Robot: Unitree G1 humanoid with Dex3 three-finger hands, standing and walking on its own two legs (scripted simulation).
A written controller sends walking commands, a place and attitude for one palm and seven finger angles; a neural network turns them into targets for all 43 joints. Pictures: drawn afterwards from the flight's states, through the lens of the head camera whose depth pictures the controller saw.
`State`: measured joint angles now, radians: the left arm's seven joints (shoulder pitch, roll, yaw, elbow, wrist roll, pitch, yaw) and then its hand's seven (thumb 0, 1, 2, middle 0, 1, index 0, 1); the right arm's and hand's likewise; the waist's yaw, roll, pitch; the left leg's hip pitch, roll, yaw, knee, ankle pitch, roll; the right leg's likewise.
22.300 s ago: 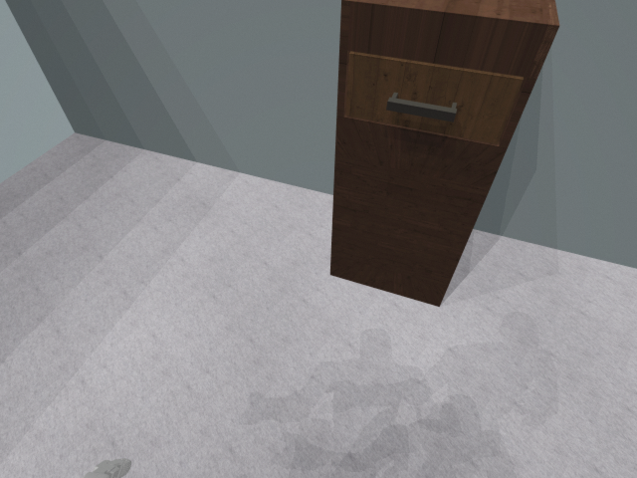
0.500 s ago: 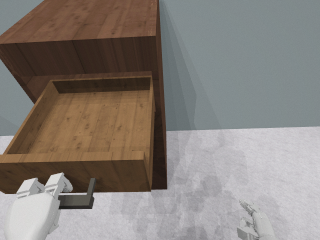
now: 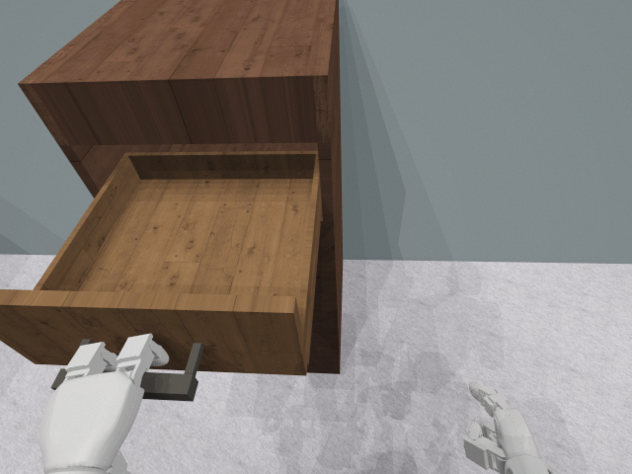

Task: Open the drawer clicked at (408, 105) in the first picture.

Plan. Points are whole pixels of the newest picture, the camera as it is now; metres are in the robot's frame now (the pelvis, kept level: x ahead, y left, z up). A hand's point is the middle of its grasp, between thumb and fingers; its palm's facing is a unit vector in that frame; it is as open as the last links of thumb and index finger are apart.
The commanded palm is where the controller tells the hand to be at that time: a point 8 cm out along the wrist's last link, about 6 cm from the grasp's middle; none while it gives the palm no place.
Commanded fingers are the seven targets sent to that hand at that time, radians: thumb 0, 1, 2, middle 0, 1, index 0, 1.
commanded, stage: lift the hand off the handle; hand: left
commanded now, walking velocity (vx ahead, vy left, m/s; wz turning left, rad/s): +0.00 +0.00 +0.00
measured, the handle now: (133, 367) +0.21 +0.25 +0.06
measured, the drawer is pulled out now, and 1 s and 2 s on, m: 0.29 0.29 0.29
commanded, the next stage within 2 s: draw the hand back to the body in 1.50 s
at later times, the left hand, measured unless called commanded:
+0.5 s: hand (115, 400) +0.17 +0.25 +0.07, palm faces +0.08 -0.10 -0.99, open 13.4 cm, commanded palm +0.14 +0.24 +0.13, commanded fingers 0.00 -0.50 0.30 -0.30 -1.20 -0.30 -1.20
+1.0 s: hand (91, 378) +0.17 +0.25 +0.12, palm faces +0.06 -0.11 -0.99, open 13.2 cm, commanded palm +0.15 +0.24 +0.20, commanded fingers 0.00 -0.50 0.30 -0.30 -1.20 -0.30 -1.20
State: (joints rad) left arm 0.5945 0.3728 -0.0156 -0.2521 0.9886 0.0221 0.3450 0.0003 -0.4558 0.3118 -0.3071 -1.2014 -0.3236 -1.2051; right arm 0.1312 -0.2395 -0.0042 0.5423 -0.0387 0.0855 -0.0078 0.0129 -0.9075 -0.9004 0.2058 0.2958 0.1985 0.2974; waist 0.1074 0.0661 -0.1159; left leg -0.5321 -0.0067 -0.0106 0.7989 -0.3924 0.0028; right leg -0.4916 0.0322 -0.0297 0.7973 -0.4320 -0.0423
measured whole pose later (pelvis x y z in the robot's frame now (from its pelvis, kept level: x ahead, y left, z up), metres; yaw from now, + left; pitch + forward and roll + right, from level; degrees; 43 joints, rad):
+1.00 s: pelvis +0.00 +0.01 +0.03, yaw +1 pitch +0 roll -1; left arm 0.49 0.48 -0.04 -0.45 0.91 0.11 0.10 0.00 -0.49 0.30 -0.37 -1.22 -0.44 -1.24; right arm 0.12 -0.24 0.04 0.56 0.00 0.07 -0.04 0.01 -0.91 -0.90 0.21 0.30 0.20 0.30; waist 0.14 0.11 -0.04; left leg -0.29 -0.02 -0.02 0.58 -0.29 0.02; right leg -0.23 0.02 -0.03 0.54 -0.32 -0.02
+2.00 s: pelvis +0.00 +0.01 +0.03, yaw +1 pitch -2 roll -1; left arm 0.45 0.62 0.16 -0.58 0.72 0.08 -0.07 0.00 -0.49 0.30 -0.32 -1.20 -0.32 -1.20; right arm 0.12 -0.27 0.06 0.53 0.03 0.06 -0.02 0.02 -0.91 -0.90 0.20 0.30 0.20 0.30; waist 0.11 0.12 -0.03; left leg -0.23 -0.01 -0.03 0.51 -0.26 0.01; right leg -0.16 0.03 -0.05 0.47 -0.28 -0.03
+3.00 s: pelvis +0.01 -0.01 +0.04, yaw +2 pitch -3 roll +0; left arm 0.50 0.34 0.33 -0.53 -0.08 -0.12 0.12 0.01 0.59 0.77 -0.23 -0.49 -0.23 -0.49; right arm 0.17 -0.22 0.01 0.62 0.02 -0.10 -0.07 0.01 -0.91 -0.90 0.20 0.30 0.20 0.30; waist 0.06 0.08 0.00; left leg -0.13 -0.01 -0.05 0.44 -0.25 0.00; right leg -0.06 0.03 -0.06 0.40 -0.28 -0.04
